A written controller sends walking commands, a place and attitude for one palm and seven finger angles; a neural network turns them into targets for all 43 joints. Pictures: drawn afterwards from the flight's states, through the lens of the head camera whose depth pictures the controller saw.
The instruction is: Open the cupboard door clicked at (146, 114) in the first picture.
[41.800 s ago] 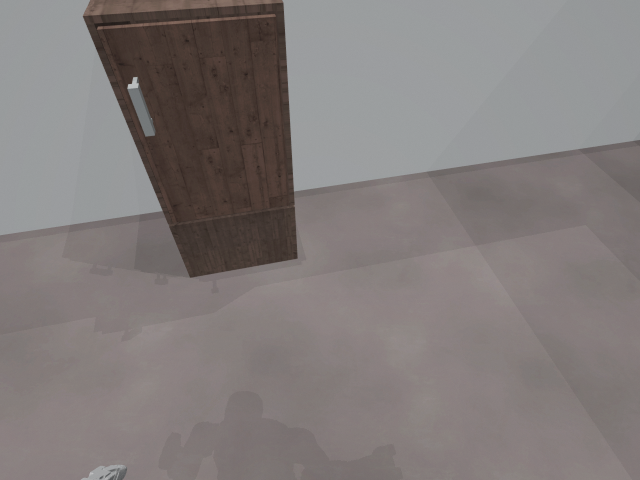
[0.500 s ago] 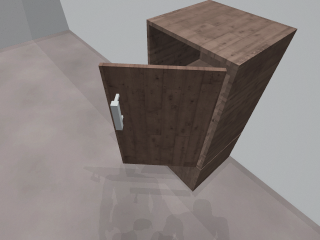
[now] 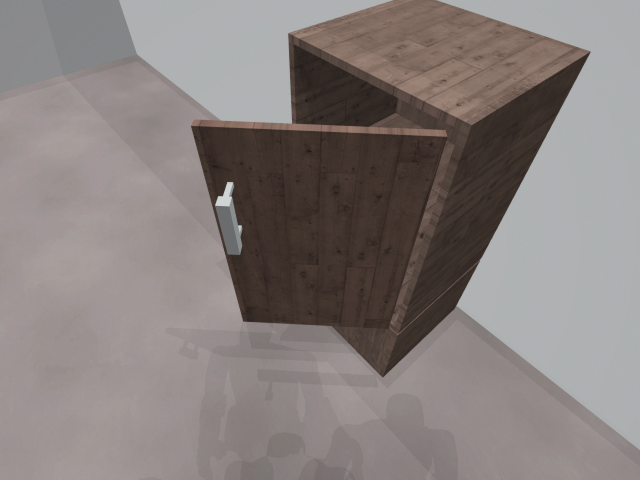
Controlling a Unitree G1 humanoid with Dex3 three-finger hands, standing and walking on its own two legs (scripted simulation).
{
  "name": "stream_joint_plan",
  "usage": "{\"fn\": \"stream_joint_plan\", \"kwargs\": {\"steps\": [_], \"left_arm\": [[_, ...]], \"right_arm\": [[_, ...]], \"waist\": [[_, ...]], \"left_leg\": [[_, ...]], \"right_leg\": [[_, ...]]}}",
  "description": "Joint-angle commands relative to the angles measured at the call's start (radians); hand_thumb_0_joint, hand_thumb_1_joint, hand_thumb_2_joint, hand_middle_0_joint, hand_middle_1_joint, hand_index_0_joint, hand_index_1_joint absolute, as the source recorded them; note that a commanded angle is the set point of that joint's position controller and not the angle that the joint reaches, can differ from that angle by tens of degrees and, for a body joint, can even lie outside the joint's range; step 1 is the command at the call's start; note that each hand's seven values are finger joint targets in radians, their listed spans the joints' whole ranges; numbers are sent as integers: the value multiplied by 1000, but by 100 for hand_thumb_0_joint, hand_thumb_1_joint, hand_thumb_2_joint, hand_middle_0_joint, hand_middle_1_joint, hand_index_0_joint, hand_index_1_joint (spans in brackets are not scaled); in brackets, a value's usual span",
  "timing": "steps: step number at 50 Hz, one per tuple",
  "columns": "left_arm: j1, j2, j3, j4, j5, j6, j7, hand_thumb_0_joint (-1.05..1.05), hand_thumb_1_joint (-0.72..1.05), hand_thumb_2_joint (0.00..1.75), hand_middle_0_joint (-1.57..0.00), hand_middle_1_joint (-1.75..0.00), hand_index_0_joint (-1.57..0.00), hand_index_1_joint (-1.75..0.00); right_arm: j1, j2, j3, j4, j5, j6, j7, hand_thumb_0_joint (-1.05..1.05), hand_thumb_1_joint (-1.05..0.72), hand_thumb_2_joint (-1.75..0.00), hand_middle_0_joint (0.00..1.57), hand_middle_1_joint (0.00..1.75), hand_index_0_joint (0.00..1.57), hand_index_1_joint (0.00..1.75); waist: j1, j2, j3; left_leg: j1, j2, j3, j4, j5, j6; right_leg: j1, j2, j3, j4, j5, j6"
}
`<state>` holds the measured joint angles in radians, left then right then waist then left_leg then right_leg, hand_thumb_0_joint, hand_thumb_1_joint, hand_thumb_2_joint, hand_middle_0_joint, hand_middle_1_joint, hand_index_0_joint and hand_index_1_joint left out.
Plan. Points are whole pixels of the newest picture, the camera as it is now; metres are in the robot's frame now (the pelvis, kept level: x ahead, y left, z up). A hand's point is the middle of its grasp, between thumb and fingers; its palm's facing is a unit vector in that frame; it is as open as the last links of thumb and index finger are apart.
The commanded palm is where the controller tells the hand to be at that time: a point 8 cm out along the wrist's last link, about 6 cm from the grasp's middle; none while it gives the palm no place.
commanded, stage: raise the hand with hooked fingers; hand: left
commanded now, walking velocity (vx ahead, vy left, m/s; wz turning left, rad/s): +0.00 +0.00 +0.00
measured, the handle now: (232, 218) +0.53 +0.20 -0.02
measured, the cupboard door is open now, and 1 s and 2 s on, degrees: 46 46 46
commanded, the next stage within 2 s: none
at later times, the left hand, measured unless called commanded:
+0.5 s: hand (192, 469) +0.15 +0.17 -0.07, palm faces +0.05 -1.00 +0.02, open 8.8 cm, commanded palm +0.14 +0.24 -0.05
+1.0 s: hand (148, 412) +0.20 +0.23 -0.04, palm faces +0.03 -1.00 -0.06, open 11.8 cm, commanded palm +0.18 +0.29 -0.03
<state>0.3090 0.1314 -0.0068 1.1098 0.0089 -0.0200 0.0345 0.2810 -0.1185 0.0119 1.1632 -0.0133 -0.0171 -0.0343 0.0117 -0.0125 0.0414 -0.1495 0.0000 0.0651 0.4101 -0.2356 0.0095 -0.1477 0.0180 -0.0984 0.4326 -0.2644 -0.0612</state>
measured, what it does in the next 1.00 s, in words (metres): lowers itself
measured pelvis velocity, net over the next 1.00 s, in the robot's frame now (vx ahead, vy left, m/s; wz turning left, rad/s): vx -0.04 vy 0.02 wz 0.01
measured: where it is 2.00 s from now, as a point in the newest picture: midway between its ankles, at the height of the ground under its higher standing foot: outside the picture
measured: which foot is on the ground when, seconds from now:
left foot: down 0.00-1.00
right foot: down 0.00-1.00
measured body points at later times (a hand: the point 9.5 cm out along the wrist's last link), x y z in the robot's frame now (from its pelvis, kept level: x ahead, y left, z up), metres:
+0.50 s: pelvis -0.04 +0.00 -0.09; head +0.00 +0.01 +0.36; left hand +0.14 +0.23 -0.07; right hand +0.21 -0.25 -0.11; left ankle -0.01 +0.11 -0.74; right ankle -0.02 -0.07 -0.74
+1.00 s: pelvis -0.04 +0.02 -0.08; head +0.03 +0.02 +0.37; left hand +0.19 +0.29 -0.03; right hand +0.11 -0.24 -0.17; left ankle -0.01 +0.11 -0.74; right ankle -0.02 -0.07 -0.74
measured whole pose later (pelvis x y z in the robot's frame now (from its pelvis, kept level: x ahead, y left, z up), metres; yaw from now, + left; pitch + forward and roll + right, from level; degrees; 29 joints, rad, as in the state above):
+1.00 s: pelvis -0.04 +0.02 -0.08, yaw +0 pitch +14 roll -2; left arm 0.29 0.27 0.25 0.13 -0.31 -0.40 -0.31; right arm 0.28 -0.26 -0.01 0.60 0.03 -0.21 -0.07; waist -0.02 0.03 -0.12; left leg -0.85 0.02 0.04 1.08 -0.48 0.04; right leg -0.81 0.00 -0.13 1.04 -0.48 -0.05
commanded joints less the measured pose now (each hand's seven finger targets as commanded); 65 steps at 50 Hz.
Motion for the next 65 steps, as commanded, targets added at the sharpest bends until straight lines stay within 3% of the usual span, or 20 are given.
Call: {"fn": "stream_joint_plan", "kwargs": {"steps": [1, 2, 3, 4, 5, 6, 7, 9, 10, 13, 16, 20, 25, 29, 35, 38, 40, 49, 59, 65], "left_arm": [[76, 98, 15, -26, 2, -14, 9, 0, 90, 90, -20, -30, -20, -30], [155, 116, 15, 17, 17, -39, 44, 0, 90, 90, -20, -30, -20, -30], [-583, 306, 62, -1514, -214, -251, 26, 0, 88, 89, -20, -32, -20, -32], [-220, 260, 80, -1286, -127, -208, 82, 0, 85, 88, -20, -33, -20, -33], [43, 88, -11, -1072, -132, -64, 116, 0, 83, 87, -21, -34, -21, -34], [20, -40, -89, -1055, -166, -47, 97, 0, 81, 86, -21, -36, -21, -36], [-33, -4, -79, -1106, -195, -99, 82, 0, 78, 85, -21, -37, -21, -37], [-10, 39, -26, -1060, -201, -212, 36, 0, 74, 83, -21, -40, -21, -40], [-10, 38, -1, -995, -195, -274, 6, 0, 71, 82, -21, -42, -21, -42], [241, 19, 92, -877, -235, -486, -139, 0, 64, 79, -22, -47, -22, -47], [306, 99, 187, -891, -266, -664, -324, 0, 57, 76, -22, -51, -22, -51], [206, 172, 235, -1082, -279, -565, -330, 0, 48, 72, -23, -57, -23, -57], [-64, 208, 218, -1429, -253, -575, -222, 0, 36, 67, -24, -64, -24, -64], [-65, 181, 161, -1363, -253, -598, -271, 0, 27, 63, -25, -70, -25, -70], [14, 260, 280, -1174, -328, -420, -380, 0, 13, 57, -25, -80, -25, -80], [14, 264, 326, -1234, -351, -386, -360, 0, 6, 54, -26, -84, -26, -84], [0, 275, 347, -1202, -352, -390, -340, 0, 1, 52, -26, -87, -26, -87], [-80, 292, 343, -1153, -337, -460, -344, 0, -20, 43, -28, -100, -28, -100], [-191, 344, 380, -1125, -349, -439, -376, 0, -43, 33, -29, -115, -29, -115], [-269, 404, 429, -1062, -363, -402, -420, 0, -50, 30, -30, -120, -30, -120]], "right_arm": [[62, -83, -8, -26, 1, -11, -3, 0, -90, -90, 20, 30, 20, 30], [-49, -117, -14, -95, 12, -22, 7, 0, -90, -90, 20, 30, 20, 30], [-12, -331, -35, -463, 49, -170, -34, 0, -90, -90, 20, 30, 20, 30], [-98, -232, -14, -419, 42, -251, -62, 0, -90, -90, 20, 30, 20, 30], [-81, -198, -35, -420, 66, -272, -55, 0, -90, -90, 20, 30, 20, 30], [-61, -214, -31, -403, 75, -279, -55, 0, -90, -90, 20, 30, 20, 30], [-96, -249, -38, -454, 81, -296, -59, 0, -90, -90, 20, 30, 20, 30], [-88, -283, -57, -505, 49, -315, -57, 0, -90, -90, 20, 30, 20, 30], [-102, -277, -64, -532, 42, -321, -48, 0, -90, -90, 20, 30, 20, 30], [-148, -258, -87, -613, 21, -327, -7, 0, -90, -90, 20, 30, 20, 30], [-169, -255, -105, -684, 27, -305, 44, 0, -90, -90, 20, 30, 20, 30], [-205, -252, -105, -806, 39, -234, 32, 0, -90, -90, 20, 30, 20, 30], [-117, -233, -86, -821, 35, -208, -11, 0, -90, -90, 20, 30, 20, 30], [-104, -237, -65, -770, 31, -233, -29, 0, -90, -90, 20, 30, 20, 30], [-131, -249, -56, -755, 54, -242, -48, 0, -90, -90, 20, 30, 20, 30], [-132, -235, -55, -759, 55, -243, -48, 0, -90, -90, 20, 30, 20, 30], [-136, -234, -53, -748, 49, -243, -48, 0, -90, -90, 20, 30, 20, 30], [-78, -270, -64, -732, 51, -258, -45, 0, -90, -90, 20, 30, 20, 30], [-50, -290, -55, -732, 51, -249, -44, 0, -90, -90, 20, 30, 20, 30], [-37, -304, -46, -738, 51, -241, -46, 0, -90, -90, 20, 30, 20, 30]], "waist": [[-3, 3, 64], [35, -3, 58], [-107, 216, -451], [-7, 326, -448], [-26, 253, -249], [-52, 77, -98], [-71, -58, 1], [-91, -224, 2], [-78, -172, 1], [33, -228, -128], [68, -67, -264], [67, 12, -335], [-37, 44, -356], [-72, 90, -350], [-11, 23, -401], [8, 19, -462], [14, 0, -406], [-14, 33, -362], [-22, 121, -357], [-20, 88, -377]], "left_leg": [[-53, 92, -95, -69, 103, 19], [-120, 92, -47, 162, 101, -10], [156, -5, -62, 14, 204, 29], [173, 22, -40, 8, 294, 26], [29, 37, -77, 12, 242, 13], [-47, 38, -85, 30, 128, 20], [-110, 27, -105, 68, 22, 36], [-222, 3, -102, 176, -77, 36], [-285, -16, -90, 238, -102, 24], [-501, -25, -77, 383, -105, -9], [-613, -42, -58, 522, -10, -22], [-663, -46, -24, 569, -50, 2], [-619, 2, -76, 615, -72, 28], [-621, 14, -100, 642, -77, 27], [-662, 3, -104, 603, -87, 25], [-624, 1, -101, 568, -32, 24], [-633, 4, -111, 551, -35, 21], [-577, 2, -102, 502, -69, 22], [-469, 7, -115, 455, 9, 10], [-443, 11, -126, 443, 52, 6]], "right_leg": [[-36, -143, 153, -111, 119, 7], [-37, -210, 218, -88, 652, 67], [51, -112, 140, 11, 417, 35], [22, -46, 104, 52, 206, 5], [-68, -48, 64, 48, 87, 23], [-133, -43, 30, 36, 77, 36], [-229, -42, 29, 21, 1, 52], [-389, -43, 39, 52, -190, 65], [-446, -50, 53, 98, -237, 61], [-488, -43, 72, 279, -223, 42], [-432, -59, 126, 455, 54, 28], [-455, -53, 173, 475, -28, 35], [-556, -25, 165, 466, -95, 44], [-626, -13, 125, 486, -105, 39], [-498, -19, 141, 433, -160, 48], [-431, -30, 131, 427, -88, 56], [-447, -22, 113, 430, -102, 49], [-513, -18, 80, 420, -138, 44], [-511, -3, 40, 422, -34, 33], [-481, 5, 33, 418, 8, 29]]}}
